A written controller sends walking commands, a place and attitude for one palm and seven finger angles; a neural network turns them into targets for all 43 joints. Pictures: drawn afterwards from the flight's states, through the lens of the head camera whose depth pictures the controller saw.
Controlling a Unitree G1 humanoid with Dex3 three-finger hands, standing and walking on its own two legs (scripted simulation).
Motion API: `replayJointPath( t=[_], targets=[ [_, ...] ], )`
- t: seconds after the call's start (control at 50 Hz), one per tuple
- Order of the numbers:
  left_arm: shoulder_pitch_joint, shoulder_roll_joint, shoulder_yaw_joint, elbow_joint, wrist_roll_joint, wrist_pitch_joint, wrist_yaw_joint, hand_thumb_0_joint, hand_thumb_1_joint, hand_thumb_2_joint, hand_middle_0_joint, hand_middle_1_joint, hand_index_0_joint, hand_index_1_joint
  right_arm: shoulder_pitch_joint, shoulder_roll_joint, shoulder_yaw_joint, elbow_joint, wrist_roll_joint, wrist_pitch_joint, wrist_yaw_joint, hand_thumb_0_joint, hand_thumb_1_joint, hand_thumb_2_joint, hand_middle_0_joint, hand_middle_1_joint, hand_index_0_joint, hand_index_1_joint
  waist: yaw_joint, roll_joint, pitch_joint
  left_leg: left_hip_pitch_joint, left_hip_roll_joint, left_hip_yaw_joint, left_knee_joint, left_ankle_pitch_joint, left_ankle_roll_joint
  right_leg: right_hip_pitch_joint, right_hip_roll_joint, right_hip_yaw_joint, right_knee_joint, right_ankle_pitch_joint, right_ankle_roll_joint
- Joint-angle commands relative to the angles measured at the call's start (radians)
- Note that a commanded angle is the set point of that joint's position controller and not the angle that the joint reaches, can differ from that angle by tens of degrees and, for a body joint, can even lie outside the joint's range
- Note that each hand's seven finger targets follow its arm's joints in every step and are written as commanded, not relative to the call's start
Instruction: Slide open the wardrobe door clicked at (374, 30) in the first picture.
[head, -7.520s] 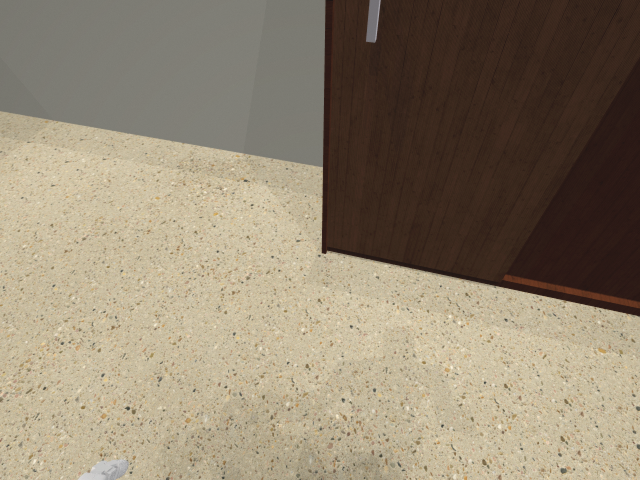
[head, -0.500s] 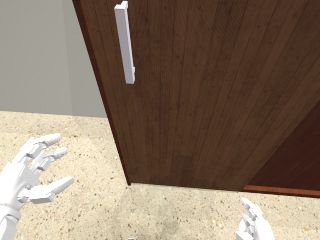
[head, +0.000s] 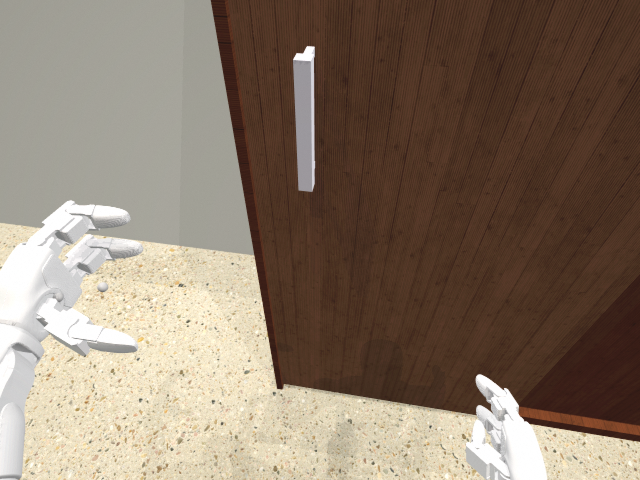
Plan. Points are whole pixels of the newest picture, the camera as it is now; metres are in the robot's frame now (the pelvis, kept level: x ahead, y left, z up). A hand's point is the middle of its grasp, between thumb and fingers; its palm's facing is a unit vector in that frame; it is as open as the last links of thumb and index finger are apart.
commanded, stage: raise the hand with hooked fingers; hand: left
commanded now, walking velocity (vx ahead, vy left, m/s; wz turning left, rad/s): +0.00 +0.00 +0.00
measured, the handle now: (307, 123) +0.52 +0.08 +0.21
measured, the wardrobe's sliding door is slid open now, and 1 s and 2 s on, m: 0.00 0.00 0.00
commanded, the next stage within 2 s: move the hooked fingers beside the handle in 0.84 s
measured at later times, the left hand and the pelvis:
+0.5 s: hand (96, 213) +0.29 +0.26 +0.23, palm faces +0.01 -0.99 -0.13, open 14.0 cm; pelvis +0.01 -0.02 +0.01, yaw +0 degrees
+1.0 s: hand (113, 211) +0.29 +0.25 +0.23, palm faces +0.02 -0.99 -0.12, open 14.0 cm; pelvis +0.02 -0.03 +0.01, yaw +0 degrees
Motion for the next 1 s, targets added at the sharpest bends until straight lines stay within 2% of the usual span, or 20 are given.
replayJointPath(
  t=[0.0,0.06,0.12,0.16,0.2,0.28,0.32,0.36,0.44,0.46,0.52,0.56,0.6,0.66,0.72,0.76,0.82,0.86,0.9,0.98],
  targets=[
    [-0.289,0.265,0.117,-0.194,-0.021,-0.003,-0.006,0.0,-0.5,0.3,-0.3,-1.2,-0.3,-1.2,-0.106,-0.128,-0.042,-0.152,0.007,-0.032,-0.014,0.0,-0.9,-0.9,0.2,0.3,0.2,0.3,-0.008,0.071,-0.143,0.216,-0.017,-0.072,-0.14,0.05,0.006,-0.096,0.06,-0.008,-0.101,0.113,-0.037],
    [-0.329,0.309,0.15,-0.163,-0.022,0.028,-0.013,0.0,-0.5,0.3,-0.3,-1.2,-0.3,-1.2,-0.118,-0.127,-0.035,-0.15,0.009,-0.018,-0.013,0.0,-0.9,-0.9,0.2,0.3,0.2,0.3,-0.001,0.045,-0.139,0.223,-0.022,-0.068,-0.141,0.061,0.01,-0.08,0.062,-0.002,-0.125,0.121,-0.039],
    [-0.424,0.324,0.146,-0.142,-0.02,0.052,-0.026,0.0,-0.5,0.3,-0.3,-1.2,-0.3,-1.2,-0.133,-0.125,-0.032,-0.15,0.016,-0.01,-0.017,0.0,-0.9,-0.9,0.2,0.3,0.2,0.3,-0.012,0.078,-0.139,0.239,-0.028,-0.066,-0.151,0.033,0.011,-0.089,0.056,0.004,-0.139,0.097,-0.038],
    [-0.451,0.344,0.152,-0.14,-0.02,0.065,-0.035,0.0,-0.5,0.3,-0.3,-1.2,-0.3,-1.2,-0.139,-0.125,-0.029,-0.15,0.018,-0.007,-0.015,0.0,-0.9,-0.9,0.2,0.3,0.2,0.3,-0.007,0.055,-0.147,0.245,-0.03,-0.06,-0.144,0.057,0.014,-0.071,0.057,0.01,-0.151,0.118,-0.038],
    [-0.498,0.36,0.156,-0.138,-0.015,0.08,-0.042,0.0,-0.5,0.3,-0.3,-1.2,-0.3,-1.2,-0.144,-0.127,-0.029,-0.153,0.021,-0.004,-0.015,0.0,-0.9,-0.9,0.2,0.3,0.2,0.3,-0.01,0.091,-0.166,0.259,-0.034,-0.058,-0.149,0.061,0.014,-0.068,0.051,0.01,-0.15,0.124,-0.038],
    [-0.541,0.408,0.182,-0.083,-0.013,0.114,-0.059,0.0,-0.5,0.3,-0.3,-1.2,-0.3,-1.2,-0.149,-0.132,-0.028,-0.153,0.027,0.002,-0.01,0.0,-0.9,-0.9,0.2,0.3,0.2,0.3,-0.005,0.047,-0.158,0.253,-0.038,-0.054,-0.146,0.079,0.019,-0.061,0.046,0.017,-0.163,0.146,-0.035],
    [-0.589,0.424,0.186,-0.084,-0.009,0.129,-0.064,0.0,-0.5,0.3,-0.3,-1.2,-0.3,-1.2,-0.158,-0.134,-0.028,-0.158,0.03,0.003,-0.008,0.0,-0.9,-0.9,0.2,0.3,0.2,0.3,-0.005,0.08,-0.166,0.268,-0.042,-0.055,-0.145,0.085,0.019,-0.064,0.044,0.017,-0.159,0.153,-0.036],
    [-0.501,0.395,0.176,0.014,-0.014,0.152,-0.078,0.0,-0.5,0.3,-0.3,-1.2,-0.3,-1.2,-0.144,-0.14,-0.034,-0.157,0.03,0.009,0.0,0.0,-0.9,-0.9,0.2,0.3,0.2,0.3,0.005,0.009,-0.148,0.248,-0.042,-0.05,-0.137,0.109,0.021,-0.056,0.047,0.018,-0.16,0.189,-0.033],
    [-0.502,0.38,0.157,0.01,-0.019,0.174,-0.093,0.0,-0.5,0.3,-0.3,-1.2,-0.3,-1.2,-0.155,-0.146,-0.04,-0.176,0.039,0.025,0.011,0.0,-0.9,-0.9,0.2,0.3,0.2,0.3,-0.002,-0.001,-0.15,0.237,-0.046,-0.037,-0.119,0.111,0.023,-0.077,0.038,0.029,-0.146,0.211,-0.021],
    [-0.498,0.394,0.172,-0.012,-0.025,0.168,-0.09,0.0,-0.5,0.3,-0.3,-1.2,-0.3,-1.2,-0.157,-0.146,-0.043,-0.178,0.037,0.026,0.014,0.0,-0.9,-0.9,0.2,0.3,0.2,0.3,0.005,-0.028,-0.159,0.237,-0.042,-0.036,-0.106,0.136,0.024,-0.058,0.033,0.043,-0.144,0.248,-0.019],
    [-0.543,0.414,0.197,-0.086,-0.024,0.143,-0.072,0.0,-0.5,0.3,-0.3,-1.2,-0.3,-1.2,-0.164,-0.138,-0.044,-0.191,0.035,0.025,0.01,0.0,-0.9,-0.9,0.2,0.3,0.2,0.3,0.002,0.031,-0.203,0.262,-0.048,-0.029,-0.102,0.144,0.024,-0.055,0.036,0.038,-0.132,0.252,-0.02],
    [-0.539,0.437,0.217,-0.113,-0.022,0.124,-0.056,0.0,-0.5,0.3,-0.3,-1.2,-0.3,-1.2,-0.16,-0.137,-0.043,-0.182,0.03,0.024,0.008,0.0,-0.9,-0.9,0.2,0.3,0.2,0.3,0.006,0.01,-0.194,0.263,-0.042,-0.028,-0.099,0.162,0.026,-0.048,0.038,0.037,-0.134,0.269,-0.02],
    [-0.546,0.423,0.216,-0.133,-0.016,0.116,-0.047,0.0,-0.5,0.3,-0.3,-1.2,-0.3,-1.2,-0.155,-0.133,-0.045,-0.182,0.029,0.024,0.003,0.0,-0.9,-0.9,0.2,0.3,0.2,0.3,0.001,0.066,-0.215,0.283,-0.046,-0.023,-0.103,0.188,0.026,-0.038,0.039,0.029,-0.121,0.306,-0.024],
    [-0.52,0.431,0.222,-0.1,-0.013,0.13,-0.042,0.0,-0.5,0.3,-0.3,-1.2,-0.3,-1.2,-0.147,-0.136,-0.045,-0.174,0.028,0.028,0.001,0.0,-0.9,-0.9,0.2,0.3,0.2,0.3,0.008,0.05,-0.193,0.271,-0.043,-0.025,-0.104,0.195,0.025,-0.034,0.037,0.029,-0.124,0.319,-0.024],
    [-0.547,0.396,0.187,-0.089,-0.009,0.148,-0.047,0.0,-0.5,0.3,-0.3,-1.2,-0.3,-1.2,-0.15,-0.134,-0.044,-0.176,0.033,0.034,-0.001,0.0,-0.9,-0.9,0.2,0.3,0.2,0.3,-0.007,0.074,-0.18,0.276,-0.045,-0.022,-0.107,0.179,0.024,-0.055,0.038,0.026,-0.126,0.307,-0.021],
    [-0.53,0.393,0.179,-0.079,-0.013,0.154,-0.051,0.0,-0.5,0.3,-0.3,-1.2,-0.3,-1.2,-0.147,-0.137,-0.044,-0.175,0.033,0.037,-0.001,0.0,-0.9,-0.9,0.2,0.3,0.2,0.3,-0.004,0.023,-0.178,0.276,-0.041,-0.027,-0.104,0.196,0.026,-0.047,0.04,0.025,-0.127,0.325,-0.02],
    [-0.533,0.393,0.182,-0.081,-0.011,0.161,-0.06,0.0,-0.5,0.3,-0.3,-1.2,-0.3,-1.2,-0.155,-0.135,-0.046,-0.182,0.034,0.041,-0.001,0.0,-0.9,-0.9,0.2,0.3,0.2,0.3,-0.006,0.056,-0.194,0.289,-0.045,-0.025,-0.101,0.203,0.026,-0.054,0.039,0.023,-0.12,0.338,-0.021],
    [-0.512,0.401,0.189,-0.076,-0.02,0.157,-0.062,0.0,-0.5,0.3,-0.3,-1.2,-0.3,-1.2,-0.152,-0.137,-0.045,-0.178,0.032,0.045,0.001,0.0,-0.9,-0.9,0.2,0.3,0.2,0.3,-0.001,0.012,-0.193,0.279,-0.042,-0.029,-0.098,0.219,0.026,-0.039,0.039,0.022,-0.119,0.359,-0.022],
    [-0.522,0.404,0.197,-0.084,-0.02,0.155,-0.064,0.0,-0.5,0.3,-0.3,-1.2,-0.3,-1.2,-0.158,-0.136,-0.045,-0.183,0.033,0.047,0.001,0.0,-0.9,-0.9,0.2,0.3,0.2,0.3,-0.002,0.025,-0.209,0.288,-0.046,-0.027,-0.098,0.22,0.027,-0.045,0.04,0.021,-0.116,0.364,-0.02],
    [-0.572,0.349,0.139,-0.08,-0.017,0.152,-0.055,0.0,-0.5,0.3,-0.3,-1.2,-0.3,-1.2,-0.16,-0.132,-0.043,-0.177,0.035,0.048,0.0,0.0,-0.9,-0.9,0.2,0.3,0.2,0.3,-0.015,0.027,-0.194,0.292,-0.043,-0.03,-0.104,0.202,0.025,-0.063,0.042,0.017,-0.118,0.33,-0.024]
  ],
)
